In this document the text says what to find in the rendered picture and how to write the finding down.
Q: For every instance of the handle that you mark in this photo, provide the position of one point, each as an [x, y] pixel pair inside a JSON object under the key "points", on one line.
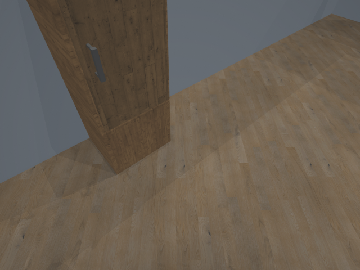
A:
{"points": [[97, 63]]}

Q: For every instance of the cupboard door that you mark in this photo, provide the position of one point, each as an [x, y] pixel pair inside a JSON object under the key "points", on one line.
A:
{"points": [[131, 39]]}

